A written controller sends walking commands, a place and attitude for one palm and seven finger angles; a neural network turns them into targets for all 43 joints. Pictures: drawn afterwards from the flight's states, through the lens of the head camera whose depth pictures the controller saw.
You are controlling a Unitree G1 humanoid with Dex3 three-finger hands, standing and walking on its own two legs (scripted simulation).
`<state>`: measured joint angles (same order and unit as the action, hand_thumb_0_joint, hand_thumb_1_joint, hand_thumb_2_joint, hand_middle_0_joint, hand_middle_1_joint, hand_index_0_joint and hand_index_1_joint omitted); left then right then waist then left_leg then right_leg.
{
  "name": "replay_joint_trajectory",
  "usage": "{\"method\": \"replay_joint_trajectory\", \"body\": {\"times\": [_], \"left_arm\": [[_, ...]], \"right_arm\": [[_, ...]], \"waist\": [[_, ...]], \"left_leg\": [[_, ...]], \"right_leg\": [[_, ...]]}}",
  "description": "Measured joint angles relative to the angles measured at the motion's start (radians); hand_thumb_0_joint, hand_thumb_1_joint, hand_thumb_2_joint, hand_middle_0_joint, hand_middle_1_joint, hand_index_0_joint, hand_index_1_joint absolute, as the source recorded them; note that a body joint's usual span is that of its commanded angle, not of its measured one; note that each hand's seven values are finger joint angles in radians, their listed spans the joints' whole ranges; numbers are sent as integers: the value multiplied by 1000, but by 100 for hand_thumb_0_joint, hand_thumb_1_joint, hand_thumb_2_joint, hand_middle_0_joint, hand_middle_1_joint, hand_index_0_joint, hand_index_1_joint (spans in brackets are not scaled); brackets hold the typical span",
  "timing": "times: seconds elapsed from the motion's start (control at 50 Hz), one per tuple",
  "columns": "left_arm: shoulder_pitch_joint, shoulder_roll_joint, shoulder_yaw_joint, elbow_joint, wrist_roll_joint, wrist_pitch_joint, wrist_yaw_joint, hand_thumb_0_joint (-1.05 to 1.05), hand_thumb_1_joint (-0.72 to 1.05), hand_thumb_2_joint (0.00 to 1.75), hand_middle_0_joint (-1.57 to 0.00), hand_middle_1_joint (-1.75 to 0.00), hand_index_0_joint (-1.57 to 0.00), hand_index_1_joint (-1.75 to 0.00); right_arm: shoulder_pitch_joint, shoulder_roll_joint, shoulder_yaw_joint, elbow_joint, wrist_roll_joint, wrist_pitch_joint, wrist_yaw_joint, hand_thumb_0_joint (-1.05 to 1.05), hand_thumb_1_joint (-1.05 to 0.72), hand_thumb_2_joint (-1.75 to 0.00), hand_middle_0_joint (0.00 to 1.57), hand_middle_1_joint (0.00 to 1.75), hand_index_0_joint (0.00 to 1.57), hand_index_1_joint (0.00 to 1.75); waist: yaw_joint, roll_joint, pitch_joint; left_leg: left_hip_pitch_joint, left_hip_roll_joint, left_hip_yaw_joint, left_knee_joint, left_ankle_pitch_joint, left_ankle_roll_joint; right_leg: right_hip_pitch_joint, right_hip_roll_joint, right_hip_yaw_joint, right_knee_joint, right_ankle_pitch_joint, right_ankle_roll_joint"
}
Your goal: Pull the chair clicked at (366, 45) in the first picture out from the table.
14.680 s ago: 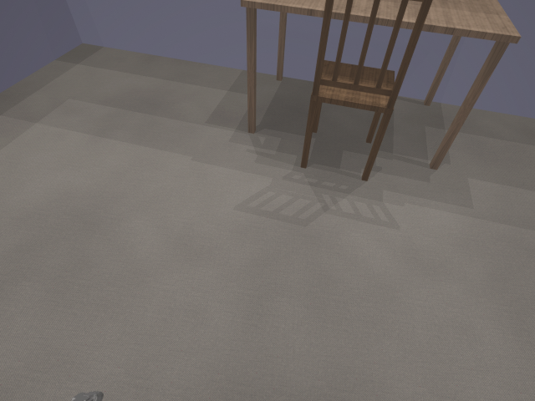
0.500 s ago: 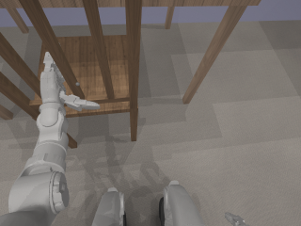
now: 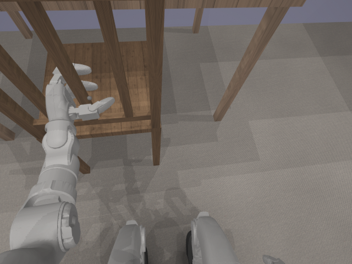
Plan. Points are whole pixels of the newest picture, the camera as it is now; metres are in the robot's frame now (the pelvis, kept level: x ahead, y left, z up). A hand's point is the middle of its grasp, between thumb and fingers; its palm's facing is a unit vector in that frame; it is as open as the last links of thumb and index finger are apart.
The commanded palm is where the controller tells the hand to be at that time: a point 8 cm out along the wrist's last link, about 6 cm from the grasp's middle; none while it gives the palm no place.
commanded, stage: hook a spindle and tug to test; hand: left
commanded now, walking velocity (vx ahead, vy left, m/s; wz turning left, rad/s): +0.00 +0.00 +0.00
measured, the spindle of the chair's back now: (72, 77) +0.50 +0.20 +0.06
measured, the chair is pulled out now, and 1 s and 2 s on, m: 0.00 0.05 0.18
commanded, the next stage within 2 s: step backward, pulling the chair out in 0.84 s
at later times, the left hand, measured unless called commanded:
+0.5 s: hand (90, 103) +0.46 +0.17 +0.02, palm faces +0.11 -0.99 -0.01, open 5.2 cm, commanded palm +0.41 +0.20 +0.02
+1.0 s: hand (92, 118) +0.42 +0.16 +0.02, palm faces +0.11 -0.99 -0.09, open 5.4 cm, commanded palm +0.39 +0.21 +0.03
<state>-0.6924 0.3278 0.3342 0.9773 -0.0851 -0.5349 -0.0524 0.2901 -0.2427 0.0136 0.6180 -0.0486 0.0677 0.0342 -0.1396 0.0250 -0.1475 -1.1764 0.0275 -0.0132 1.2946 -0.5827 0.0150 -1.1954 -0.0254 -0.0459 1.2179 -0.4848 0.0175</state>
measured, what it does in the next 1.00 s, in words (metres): stands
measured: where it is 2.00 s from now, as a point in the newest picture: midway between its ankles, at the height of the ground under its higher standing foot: outside the picture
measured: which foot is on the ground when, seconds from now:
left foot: down 0.00-1.00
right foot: down 0.00-1.00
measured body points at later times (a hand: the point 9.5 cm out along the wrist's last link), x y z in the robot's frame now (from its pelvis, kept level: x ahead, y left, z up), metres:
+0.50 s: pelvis +0.02 +0.00 +0.01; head +0.16 +0.02 +0.44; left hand +0.45 +0.22 +0.03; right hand +0.09 -0.25 -0.11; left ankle +0.01 +0.11 -0.62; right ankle +0.04 -0.14 -0.62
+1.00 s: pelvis +0.01 +0.00 +0.02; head +0.15 +0.01 +0.45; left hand +0.41 +0.21 +0.03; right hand +0.13 -0.25 -0.11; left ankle +0.01 +0.11 -0.62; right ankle +0.04 -0.14 -0.62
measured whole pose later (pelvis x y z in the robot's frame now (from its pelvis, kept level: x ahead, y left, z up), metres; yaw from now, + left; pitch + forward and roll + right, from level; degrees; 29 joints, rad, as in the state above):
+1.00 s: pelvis +0.01 +0.00 +0.02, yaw +1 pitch +22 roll -2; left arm -0.40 0.22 0.20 0.63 -0.07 -0.42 0.02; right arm 0.21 -0.22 0.00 0.58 -0.01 0.06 0.01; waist -0.08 0.02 -0.10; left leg -1.02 0.02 0.00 1.22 -0.59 0.01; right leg -1.05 -0.03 -0.04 1.17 -0.50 0.02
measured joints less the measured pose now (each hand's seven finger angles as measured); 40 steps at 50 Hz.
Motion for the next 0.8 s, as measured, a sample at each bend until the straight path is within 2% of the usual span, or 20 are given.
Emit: {"method": "replay_joint_trajectory", "body": {"times": [0.2,0.28,0.5,0.64,0.8], "left_arm": [[22,-13,-16,-23,-7,2,11,1,58,77,-47,-144,-44,-144],[38,-17,-21,-45,-12,10,12,1,74,83,-46,-144,-44,-145],[187,-55,-41,-203,-40,37,13,2,76,79,-42,-145,-42,-145],[287,-94,-81,-297,-43,33,24,2,75,78,-42,-145,-41,-145],[333,-119,-115,-346,-42,30,30,2,74,79,-43,-145,-42,-145]], "right_arm": [[-4,-1,-6,-1,0,3,4,0,-90,-90,21,30,21,30],[-7,1,-8,-4,1,5,7,0,-90,-90,21,30,21,30],[-5,11,-10,-30,13,-3,17,0,-90,-90,21,30,20,30],[-8,14,-15,-34,15,-20,18,0,-90,-90,21,30,20,30],[-34,14,-19,-36,15,-39,12,0,-90,-90,21,30,20,30]], "waist": [[7,1,-4],[9,2,-4],[14,2,-11],[32,2,-16],[51,4,-14]], "left_leg": [[14,-1,0,-12,-4,1],[20,0,1,-16,-6,1],[74,8,16,-57,-12,4],[103,7,19,-72,-18,4],[107,0,12,-63,-21,0]], "right_leg": [[14,0,0,-12,-4,2],[21,1,0,-18,-5,2],[65,10,15,-56,-5,6],[92,9,18,-67,-13,8],[98,3,12,-52,-23,5]]}}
